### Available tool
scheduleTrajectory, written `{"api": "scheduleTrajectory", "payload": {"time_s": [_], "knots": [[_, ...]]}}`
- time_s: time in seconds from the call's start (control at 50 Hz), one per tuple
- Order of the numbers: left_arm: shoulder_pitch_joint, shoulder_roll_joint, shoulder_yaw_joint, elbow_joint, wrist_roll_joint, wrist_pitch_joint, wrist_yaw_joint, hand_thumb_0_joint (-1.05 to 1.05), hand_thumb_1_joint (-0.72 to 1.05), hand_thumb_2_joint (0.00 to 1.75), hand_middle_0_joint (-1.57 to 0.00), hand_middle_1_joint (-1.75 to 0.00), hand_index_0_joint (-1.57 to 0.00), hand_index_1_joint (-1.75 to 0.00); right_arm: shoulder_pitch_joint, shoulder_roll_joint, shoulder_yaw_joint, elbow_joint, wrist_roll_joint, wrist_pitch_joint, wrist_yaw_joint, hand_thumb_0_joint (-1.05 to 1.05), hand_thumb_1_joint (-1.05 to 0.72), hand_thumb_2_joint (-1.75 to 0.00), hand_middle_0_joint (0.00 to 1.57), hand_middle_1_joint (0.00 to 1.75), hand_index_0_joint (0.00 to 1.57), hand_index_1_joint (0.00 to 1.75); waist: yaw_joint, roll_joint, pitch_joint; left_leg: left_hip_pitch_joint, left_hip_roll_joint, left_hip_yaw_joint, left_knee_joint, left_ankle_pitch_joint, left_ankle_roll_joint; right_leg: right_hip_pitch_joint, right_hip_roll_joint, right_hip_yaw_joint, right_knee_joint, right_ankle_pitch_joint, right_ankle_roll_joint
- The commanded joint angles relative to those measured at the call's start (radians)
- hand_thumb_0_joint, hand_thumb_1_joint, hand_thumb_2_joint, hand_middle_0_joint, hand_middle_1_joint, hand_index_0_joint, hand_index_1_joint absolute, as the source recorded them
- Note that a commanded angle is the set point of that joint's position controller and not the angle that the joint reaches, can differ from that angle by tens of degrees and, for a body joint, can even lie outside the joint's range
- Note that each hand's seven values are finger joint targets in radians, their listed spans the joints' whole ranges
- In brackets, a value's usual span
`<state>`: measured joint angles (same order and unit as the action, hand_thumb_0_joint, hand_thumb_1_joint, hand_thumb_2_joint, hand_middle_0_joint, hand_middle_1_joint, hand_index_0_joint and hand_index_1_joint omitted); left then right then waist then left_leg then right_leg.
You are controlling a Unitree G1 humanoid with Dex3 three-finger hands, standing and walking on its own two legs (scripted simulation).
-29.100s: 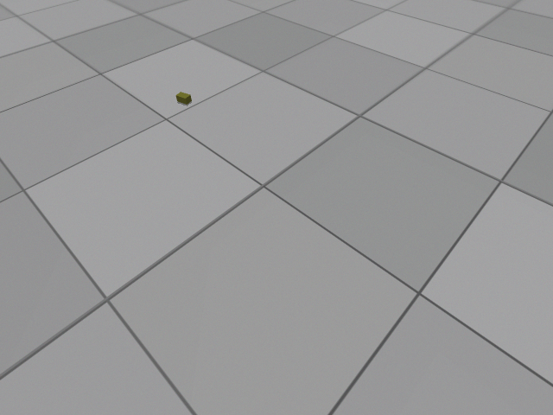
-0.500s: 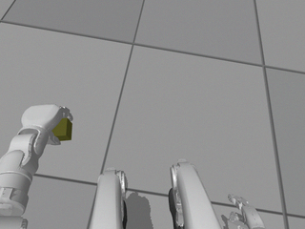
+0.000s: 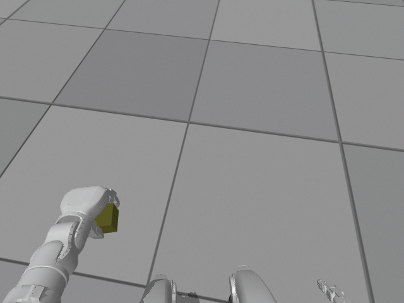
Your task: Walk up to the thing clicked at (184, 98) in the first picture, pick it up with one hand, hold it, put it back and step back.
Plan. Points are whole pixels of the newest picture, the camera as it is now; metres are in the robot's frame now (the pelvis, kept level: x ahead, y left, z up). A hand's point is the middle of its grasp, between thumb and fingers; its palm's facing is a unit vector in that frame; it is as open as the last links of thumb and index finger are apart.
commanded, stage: lift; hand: left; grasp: from above
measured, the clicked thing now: (96, 219) +0.34 +0.24 -0.11
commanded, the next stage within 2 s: hold in 0.34 s
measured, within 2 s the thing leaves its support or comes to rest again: neither
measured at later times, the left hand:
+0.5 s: hand (86, 198) +0.35 +0.23 -0.01, palm faces -0.49 -0.06 -0.87, open 8.1 cm
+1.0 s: hand (84, 194) +0.34 +0.21 +0.03, palm faces -0.47 -0.03 -0.88, open 8.1 cm
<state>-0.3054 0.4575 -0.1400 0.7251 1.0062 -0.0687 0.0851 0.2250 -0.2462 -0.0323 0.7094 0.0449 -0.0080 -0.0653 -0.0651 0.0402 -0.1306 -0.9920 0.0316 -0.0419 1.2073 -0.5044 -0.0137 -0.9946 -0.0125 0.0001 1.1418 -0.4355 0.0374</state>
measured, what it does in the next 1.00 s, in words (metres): rises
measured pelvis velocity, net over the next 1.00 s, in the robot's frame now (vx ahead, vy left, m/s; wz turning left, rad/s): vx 0.04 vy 0.00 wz -0.01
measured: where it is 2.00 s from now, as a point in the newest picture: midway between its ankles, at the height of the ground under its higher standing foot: outside the picture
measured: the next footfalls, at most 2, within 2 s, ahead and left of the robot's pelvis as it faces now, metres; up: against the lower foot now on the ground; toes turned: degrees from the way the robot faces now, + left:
none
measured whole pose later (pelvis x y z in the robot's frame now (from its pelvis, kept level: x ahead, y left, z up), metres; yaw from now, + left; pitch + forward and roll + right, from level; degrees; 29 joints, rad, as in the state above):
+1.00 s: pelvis +0.04 +0.00 +0.08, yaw -1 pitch +6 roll +0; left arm -0.23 0.42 -0.20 0.63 1.00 -0.05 -0.03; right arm 0.21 -0.25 -0.05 0.69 0.06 0.05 -0.06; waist -0.01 0.05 -0.06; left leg -0.45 0.03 0.01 0.71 -0.36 -0.01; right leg -0.48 -0.02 0.03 0.69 -0.31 0.03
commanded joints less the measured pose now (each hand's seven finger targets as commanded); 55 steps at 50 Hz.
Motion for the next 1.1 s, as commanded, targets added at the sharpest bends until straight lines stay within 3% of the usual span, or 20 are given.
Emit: {"api": "scheduleTrajectory", "payload": {"time_s": [0.0,0.12,0.14,0.24,0.3,0.34,0.42,0.5,0.52,0.56,0.6,0.64,0.72,0.86,0.9,0.92,1.02,1.08], "knots": [[-0.335,0.214,0.086,-0.162,0.011,0.025,0.068,0.00,0.85,0.43,-1.16,-0.40,-1.18,-0.38,0.034,-0.141,-0.051,-0.079,0.001,-0.036,-0.003,0.00,-0.90,-0.90,0.20,0.30,0.20,0.30,0.001,0.046,-0.327,0.293,-0.044,0.027,-0.277,0.130,0.019,0.279,0.041,0.002,-0.251,0.094,-0.048],[-0.318,0.185,0.065,-0.126,-0.006,0.059,0.064,0.00,0.82,0.47,-1.15,-0.39,-1.16,-0.37,0.043,-0.144,-0.057,-0.067,0.001,-0.031,0.001,0.00,-0.89,-0.90,0.20,0.30,0.20,0.30,0.013,0.043,-0.310,0.430,-0.034,0.021,-0.370,0.278,0.007,0.370,0.046,-0.010,-0.309,0.219,-0.050],[-0.303,0.165,0.046,-0.115,-0.011,0.064,0.059,0.00,0.83,0.44,-1.15,-0.39,-1.17,-0.37,0.039,-0.138,-0.054,-0.068,0.002,-0.029,0.002,0.00,-0.89,-0.90,0.20,0.30,0.20,0.30,0.012,0.026,-0.291,0.426,-0.036,0.020,-0.378,0.288,0.010,0.389,0.046,-0.007,-0.326,0.230,-0.047],[-0.255,0.170,0.043,-0.108,-0.021,0.064,0.013,0.00,0.81,0.43,-1.15,-0.36,-1.16,-0.35,0.035,-0.141,-0.058,-0.089,0.005,-0.020,0.003,0.00,-0.90,-0.90,0.20,0.30,0.20,0.30,0.027,0.008,-0.259,0.482,-0.038,0.031,-0.435,0.346,0.011,0.457,0.047,-0.007,-0.382,0.273,-0.049],[-0.270,0.140,0.020,-0.145,-0.025,0.052,-0.008,0.00,0.81,0.44,-1.14,-0.36,-1.16,-0.35,0.030,-0.134,-0.056,-0.094,0.003,-0.015,0.004,0.00,-0.89,-0.90,0.20,0.30,0.20,0.30,0.019,0.012,-0.247,0.506,-0.039,0.034,-0.458,0.353,0.013,0.487,0.049,-0.005,-0.414,0.279,-0.048],[-0.288,0.171,0.047,-0.168,-0.026,0.045,-0.008,0.00,0.81,0.45,-1.15,-0.36,-1.16,-0.34,0.031,-0.139,-0.056,-0.098,0.003,-0.015,0.005,0.00,-0.89,-0.90,0.20,0.30,0.20,0.30,0.028,0.024,-0.257,0.533,-0.038,0.035,-0.477,0.374,0.010,0.505,0.049,-0.009,-0.424,0.290,-0.051],[-0.295,0.178,0.055,-0.206,-0.005,0.031,-0.007,0.00,0.80,0.49,-1.15,-0.36,-1.16,-0.35,0.027,-0.137,-0.058,-0.103,0.004,-0.009,0.002,0.00,-0.89,-0.90,0.20,0.30,0.20,0.30,0.027,0.029,-0.272,0.584,-0.039,0.041,-0.493,0.432,0.007,0.527,0.049,-0.003,-0.438,0.343,-0.050],[-0.303,0.180,0.055,-0.211,0.015,0.023,-0.006,0.00,0.80,0.42,-1.14,-0.32,-1.16,-0.31,0.024,-0.139,-0.061,-0.099,0.002,-0.004,0.004,0.00,-0.89,-0.89,0.20,0.30,0.20,0.30,0.032,0.032,-0.271,0.615,-0.040,0.042,-0.513,0.459,0.005,0.552,0.049,-0.005,-0.455,0.360,-0.052],[-0.306,0.196,0.070,-0.222,0.015,0.021,-0.003,0.00,0.80,0.42,-1.14,-0.32,-1.15,-0.31,0.016,-0.140,-0.063,-0.102,0.001,-0.002,0.005,0.00,-0.89,-0.89,0.20,0.30,0.20,0.30,0.039,0.034,-0.264,0.613,-0.042,0.043,-0.519,0.450,0.006,0.564,0.048,-0.004,-0.466,0.354,-0.050],[-0.273,0.164,0.050,-0.197,0.010,0.025,-0.010,0.00,0.79,0.44,-1.14,-0.33,-1.16,-0.31,0.010,-0.135,-0.060,-0.104,0.003,0.001,0.006,0.00,-0.89,-0.89,0.20,0.30,0.20,0.30,0.031,0.015,-0.238,0.610,-0.045,0.047,-0.530,0.440,0.009,0.573,0.047,0.001,-0.477,0.354,-0.049],[-0.264,0.176,0.061,-0.209,0.002,0.026,-0.016,0.00,0.83,0.44,-1.17,-0.32,-1.18,-0.30,0.003,-0.142,-0.066,-0.106,0.004,0.004,0.007,0.00,-0.89,-0.89,0.20,0.30,0.20,0.30,0.038,0.019,-0.244,0.631,-0.040,0.047,-0.541,0.458,0.005,0.581,0.050,-0.005,-0.482,0.358,-0.049],[-0.251,0.156,0.044,-0.223,0.000,0.032,-0.029,0.00,0.85,0.45,-1.18,-0.33,-1.20,-0.31,0.001,-0.141,-0.067,-0.114,0.005,0.009,0.008,0.00,-0.89,-0.89,0.20,0.30,0.20,0.30,0.039,-0.002,-0.244,0.639,-0.041,0.050,-0.545,0.482,0.010,0.597,0.050,-0.002,-0.491,0.389,-0.048],[-0.241,0.164,0.044,-0.236,-0.013,0.033,-0.051,0.00,0.85,0.44,-1.18,-0.33,-1.20,-0.31,-0.017,-0.143,-0.064,-0.126,0.008,0.013,0.008,0.00,-0.89,-0.89,0.20,0.30,0.20,0.30,0.045,-0.003,-0.221,0.634,-0.047,0.058,-0.565,0.448,0.013,0.620,0.046,0.002,-0.516,0.363,-0.046],[-0.246,0.167,0.047,-0.280,-0.001,0.028,-0.066,0.00,0.83,0.41,-1.16,-0.32,-1.18,-0.30,-0.036,-0.140,-0.057,-0.140,0.011,0.018,0.002,0.00,-0.89,-0.90,0.20,0.30,0.20,0.30,0.044,-0.011,-0.205,0.662,-0.046,0.058,-0.585,0.449,0.015,0.623,0.047,0.005,-0.529,0.365,-0.045],[-0.260,0.188,0.067,-0.306,-0.008,0.021,-0.069,0.00,0.83,0.41,-1.16,-0.31,-1.18,-0.29,-0.048,-0.143,-0.057,-0.144,0.010,0.018,0.001,0.00,-0.89,-0.90,0.20,0.30,0.20,0.30,0.056,0.009,-0.211,0.671,-0.047,0.058,-0.594,0.436,0.014,0.631,0.045,0.005,-0.536,0.348,-0.046],[-0.243,0.175,0.058,-0.279,-0.004,0.022,-0.071,0.00,0.82,0.42,-1.16,-0.32,-1.18,-0.30,-0.045,-0.141,-0.056,-0.144,0.011,0.018,0.001,0.00,-0.89,-0.90,0.20,0.30,0.20,0.30,0.045,0.000,-0.199,0.666,-0.049,0.063,-0.592,0.437,0.017,0.630,0.043,0.008,-0.535,0.352,-0.045],[-0.236,0.164,0.058,-0.309,0.000,0.025,-0.068,0.00,0.83,0.45,-1.16,-0.33,-1.18,-0.32,-0.056,-0.141,-0.058,-0.149,0.010,0.020,0.001,0.00,-0.89,-0.90,0.20,0.30,0.20,0.30,0.054,-0.007,-0.211,0.688,-0.050,0.066,-0.603,0.453,0.017,0.646,0.043,0.008,-0.542,0.368,-0.043],[-0.235,0.169,0.059,-0.305,-0.007,0.030,-0.076,0.00,0.83,0.43,-1.16,-0.34,-1.18,-0.32,-0.068,-0.139,-0.055,-0.156,0.011,0.021,0.000,0.00,-0.90,-0.90,0.20,0.30,0.20,0.30,0.060,-0.025,-0.182,0.678,-0.054,0.069,-0.615,0.410,0.022,0.655,0.039,0.011,-0.565,0.334,-0.038]]}}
